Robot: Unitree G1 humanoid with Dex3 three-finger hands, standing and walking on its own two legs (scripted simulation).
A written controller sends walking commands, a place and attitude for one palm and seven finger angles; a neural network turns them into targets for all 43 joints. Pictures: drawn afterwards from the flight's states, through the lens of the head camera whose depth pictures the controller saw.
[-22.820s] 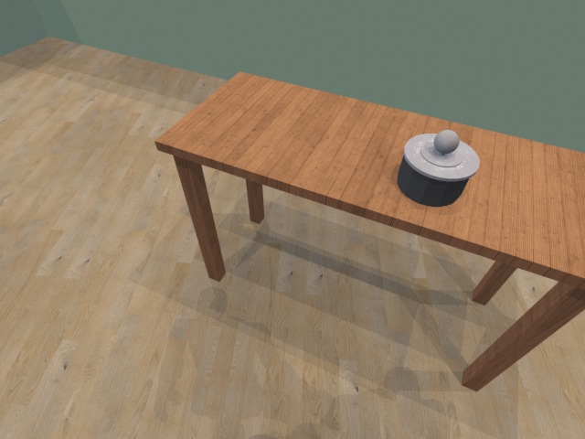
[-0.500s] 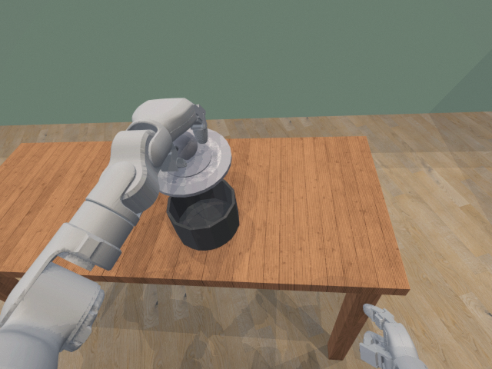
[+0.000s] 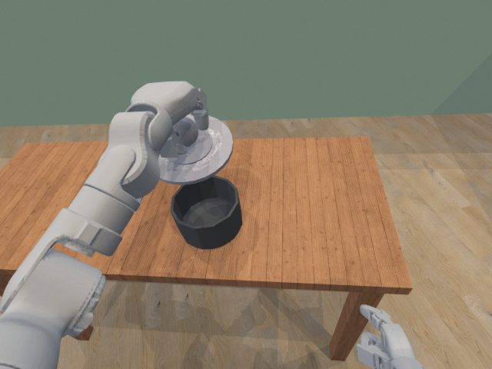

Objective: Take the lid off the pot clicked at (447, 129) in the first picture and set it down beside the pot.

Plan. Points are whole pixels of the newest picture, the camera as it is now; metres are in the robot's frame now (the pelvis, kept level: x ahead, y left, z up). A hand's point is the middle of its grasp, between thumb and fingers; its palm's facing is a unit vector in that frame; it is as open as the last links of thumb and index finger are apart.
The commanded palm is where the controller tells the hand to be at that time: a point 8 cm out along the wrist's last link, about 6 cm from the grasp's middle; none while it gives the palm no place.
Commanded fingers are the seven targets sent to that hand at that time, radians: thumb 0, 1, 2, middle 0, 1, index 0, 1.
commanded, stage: move the lid sideways beside the pot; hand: left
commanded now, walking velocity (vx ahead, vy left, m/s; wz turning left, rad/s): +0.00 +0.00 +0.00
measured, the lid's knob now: (183, 131) +0.45 +0.13 +0.18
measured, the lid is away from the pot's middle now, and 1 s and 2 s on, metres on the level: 0.00 0.12 0.23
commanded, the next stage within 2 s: none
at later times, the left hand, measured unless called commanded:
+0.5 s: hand (145, 137) +0.42 +0.18 +0.19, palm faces -0.21 -0.01 -0.98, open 7.9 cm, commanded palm +0.40 +0.19 +0.27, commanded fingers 0.00 0.58 1.03 -0.88 -1.02 -0.88 -1.01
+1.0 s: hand (110, 137) +0.43 +0.25 +0.19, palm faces -0.25 -0.01 -0.97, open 7.9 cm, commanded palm +0.41 +0.25 +0.27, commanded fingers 0.00 0.58 1.03 -0.88 -1.02 -0.88 -1.01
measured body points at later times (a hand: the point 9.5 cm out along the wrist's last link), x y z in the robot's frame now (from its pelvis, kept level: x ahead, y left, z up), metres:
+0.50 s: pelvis +0.00 +0.00 +0.00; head +0.02 -0.04 +0.45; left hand +0.43 +0.18 +0.25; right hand +0.18 -0.23 -0.11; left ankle -0.01 +0.11 -0.74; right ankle +0.01 -0.14 -0.74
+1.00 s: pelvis +0.00 +0.01 +0.00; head +0.04 -0.02 +0.45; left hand +0.44 +0.25 +0.24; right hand +0.17 -0.23 -0.11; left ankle -0.01 +0.11 -0.74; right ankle +0.01 -0.13 -0.74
